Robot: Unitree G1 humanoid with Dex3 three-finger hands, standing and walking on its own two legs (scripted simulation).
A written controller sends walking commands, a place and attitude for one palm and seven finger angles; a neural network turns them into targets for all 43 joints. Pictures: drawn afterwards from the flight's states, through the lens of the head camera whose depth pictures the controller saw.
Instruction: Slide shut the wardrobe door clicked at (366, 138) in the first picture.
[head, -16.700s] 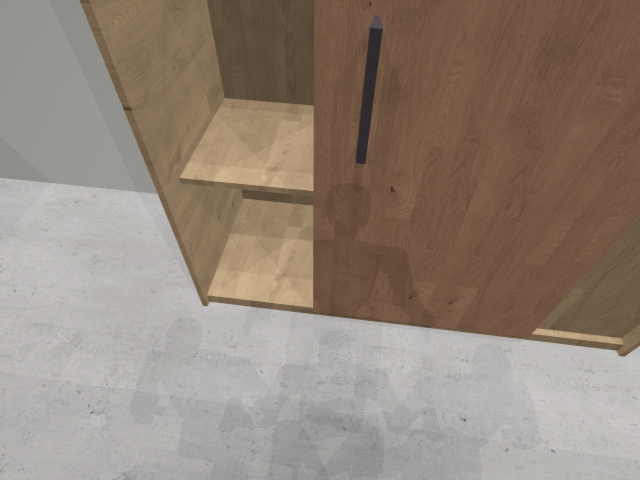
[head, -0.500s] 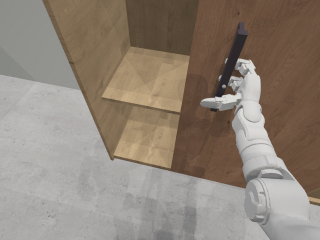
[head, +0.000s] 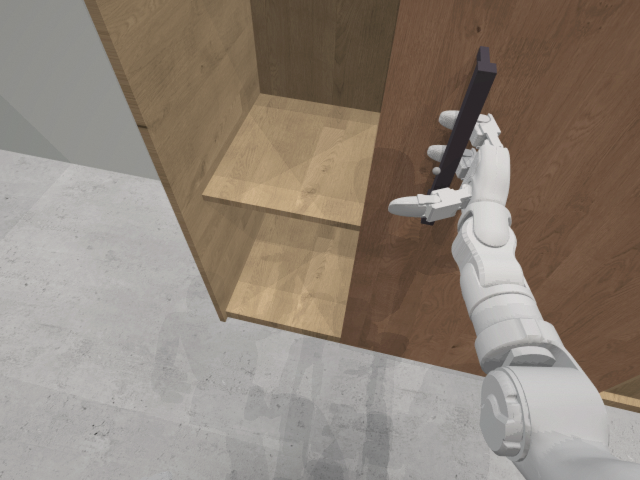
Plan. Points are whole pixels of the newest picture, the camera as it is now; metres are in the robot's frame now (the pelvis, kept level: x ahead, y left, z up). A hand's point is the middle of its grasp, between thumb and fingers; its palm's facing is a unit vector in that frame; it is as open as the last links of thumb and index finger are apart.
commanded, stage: slide the fingers in behind the handle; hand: right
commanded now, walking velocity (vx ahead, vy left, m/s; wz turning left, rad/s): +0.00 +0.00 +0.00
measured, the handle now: (451, 148) +0.53 -0.09 +0.13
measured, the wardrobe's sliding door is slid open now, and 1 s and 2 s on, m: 0.39 0.39 0.39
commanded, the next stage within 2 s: grip the handle and tug to test in 0.44 s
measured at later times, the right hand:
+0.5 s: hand (434, 169) +0.47 -0.07 +0.14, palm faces +0.08 +1.00 +0.01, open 14.1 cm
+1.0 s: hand (434, 170) +0.47 -0.07 +0.14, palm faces +0.08 +1.00 +0.00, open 9.4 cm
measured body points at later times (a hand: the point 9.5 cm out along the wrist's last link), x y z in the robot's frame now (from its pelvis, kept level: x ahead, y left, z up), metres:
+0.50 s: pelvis -0.01 +0.00 +0.00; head +0.04 +0.01 +0.45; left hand +0.04 +0.25 -0.13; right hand +0.46 -0.12 +0.14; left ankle +0.00 +0.10 -0.72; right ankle -0.02 -0.12 -0.72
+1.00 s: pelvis +0.00 +0.00 +0.00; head +0.05 +0.01 +0.45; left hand +0.04 +0.25 -0.13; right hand +0.46 -0.12 +0.14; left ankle +0.00 +0.10 -0.72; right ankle -0.02 -0.12 -0.72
